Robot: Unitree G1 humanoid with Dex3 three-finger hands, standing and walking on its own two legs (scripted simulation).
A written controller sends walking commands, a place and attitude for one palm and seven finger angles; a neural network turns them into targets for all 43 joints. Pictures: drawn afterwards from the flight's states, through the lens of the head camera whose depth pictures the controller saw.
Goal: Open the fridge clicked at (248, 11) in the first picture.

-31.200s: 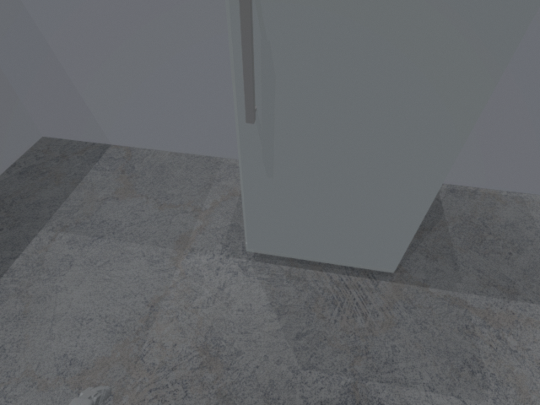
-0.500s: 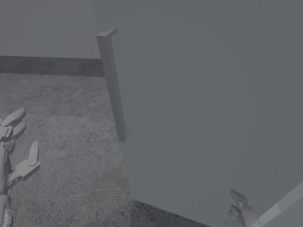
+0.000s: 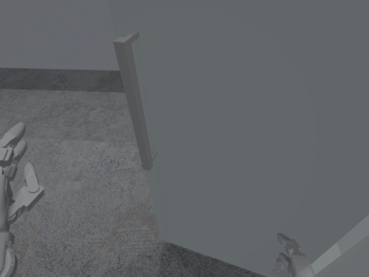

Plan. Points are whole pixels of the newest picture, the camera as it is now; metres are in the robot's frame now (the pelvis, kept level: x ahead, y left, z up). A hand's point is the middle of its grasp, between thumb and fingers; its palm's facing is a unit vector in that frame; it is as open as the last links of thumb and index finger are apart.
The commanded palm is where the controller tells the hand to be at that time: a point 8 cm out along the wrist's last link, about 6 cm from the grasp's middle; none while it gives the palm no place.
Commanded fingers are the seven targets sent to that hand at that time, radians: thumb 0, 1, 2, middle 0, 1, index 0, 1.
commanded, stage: step back with the hand held close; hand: left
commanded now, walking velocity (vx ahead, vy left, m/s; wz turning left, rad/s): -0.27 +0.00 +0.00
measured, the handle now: (142, 113) +0.42 +0.16 +0.16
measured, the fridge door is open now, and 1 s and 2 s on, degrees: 76 76 76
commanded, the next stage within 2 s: stop stepping back and stand still in 1.36 s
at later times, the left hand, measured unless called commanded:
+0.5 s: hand (15, 212) +0.15 +0.28 +0.17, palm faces +0.45 -0.76 -0.48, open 7.4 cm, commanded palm +0.09 +0.32 +0.17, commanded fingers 0.00 0.90 0.90 -0.20 -0.30 -0.20 -0.30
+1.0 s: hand out of the picture +0.08 +0.29 +0.17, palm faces +0.43 -0.79 -0.44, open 7.4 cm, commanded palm +0.02 +0.32 +0.17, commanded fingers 0.00 0.90 0.90 -0.20 -0.30 -0.20 -0.30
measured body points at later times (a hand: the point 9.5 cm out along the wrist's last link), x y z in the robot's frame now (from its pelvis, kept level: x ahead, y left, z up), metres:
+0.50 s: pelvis -0.05 +0.02 -0.01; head -0.04 +0.03 +0.44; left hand +0.12 +0.32 +0.19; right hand +0.13 -0.21 -0.08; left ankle +0.00 +0.10 -0.74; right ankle +0.00 -0.11 -0.74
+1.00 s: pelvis -0.13 +0.02 +0.00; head -0.09 +0.05 +0.44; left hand +0.05 +0.33 +0.20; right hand +0.04 -0.20 -0.08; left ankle +0.00 +0.10 -0.74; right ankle -0.25 -0.10 -0.72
